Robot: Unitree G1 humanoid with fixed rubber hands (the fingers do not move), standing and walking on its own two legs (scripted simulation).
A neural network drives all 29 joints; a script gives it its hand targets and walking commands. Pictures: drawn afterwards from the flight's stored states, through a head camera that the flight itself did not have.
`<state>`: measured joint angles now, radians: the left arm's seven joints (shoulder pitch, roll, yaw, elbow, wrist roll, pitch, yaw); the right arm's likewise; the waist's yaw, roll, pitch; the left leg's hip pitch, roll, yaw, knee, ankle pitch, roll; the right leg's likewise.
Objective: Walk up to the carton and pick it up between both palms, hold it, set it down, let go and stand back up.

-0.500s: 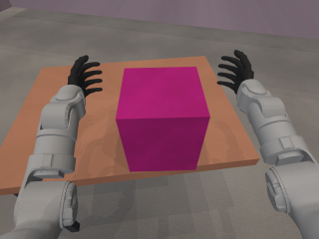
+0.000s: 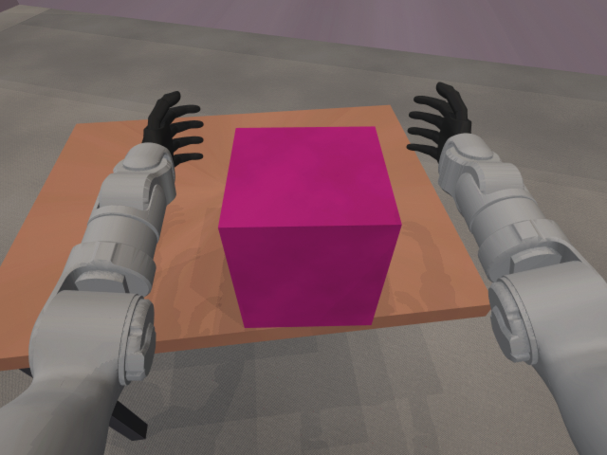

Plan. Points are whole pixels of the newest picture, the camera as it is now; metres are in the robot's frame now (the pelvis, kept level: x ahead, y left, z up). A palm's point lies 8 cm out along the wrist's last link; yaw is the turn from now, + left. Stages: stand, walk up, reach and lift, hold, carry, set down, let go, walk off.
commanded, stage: reach and lift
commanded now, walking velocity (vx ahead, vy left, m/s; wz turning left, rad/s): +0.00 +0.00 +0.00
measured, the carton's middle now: (307, 231) +0.45 +0.00 +0.04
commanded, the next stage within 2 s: none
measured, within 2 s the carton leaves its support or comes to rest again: neither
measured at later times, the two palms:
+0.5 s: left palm (181, 205) +0.44 +0.18 +0.11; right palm (430, 197) +0.44 -0.17 +0.12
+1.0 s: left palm (203, 209) +0.45 +0.16 +0.09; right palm (411, 202) +0.45 -0.15 +0.10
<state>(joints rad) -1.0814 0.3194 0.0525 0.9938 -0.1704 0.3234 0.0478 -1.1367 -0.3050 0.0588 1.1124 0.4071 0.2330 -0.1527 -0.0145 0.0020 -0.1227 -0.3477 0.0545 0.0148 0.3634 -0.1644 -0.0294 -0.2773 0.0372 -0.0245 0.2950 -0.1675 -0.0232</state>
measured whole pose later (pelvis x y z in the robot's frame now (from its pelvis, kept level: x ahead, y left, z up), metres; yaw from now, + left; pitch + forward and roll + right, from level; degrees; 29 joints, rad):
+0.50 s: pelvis -0.01 +0.00 -0.01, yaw +0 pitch +16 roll -1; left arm -1.06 0.25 0.01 1.33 -0.18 -0.08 0.08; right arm -1.05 -0.21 -0.03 1.27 0.28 -0.01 -0.12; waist -0.02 0.00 -0.20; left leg -0.55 0.06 0.01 0.45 -0.17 -0.03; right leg -0.48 0.04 -0.03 0.39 -0.18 -0.02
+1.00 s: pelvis -0.01 +0.01 -0.01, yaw -1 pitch +18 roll -1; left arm -1.05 0.17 0.14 1.34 -0.07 -0.18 0.11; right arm -1.04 -0.14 -0.09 1.26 0.19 -0.10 -0.13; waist -0.02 0.00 -0.21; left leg -0.60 0.05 0.02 0.47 -0.19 -0.02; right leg -0.54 0.03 -0.02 0.42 -0.20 -0.01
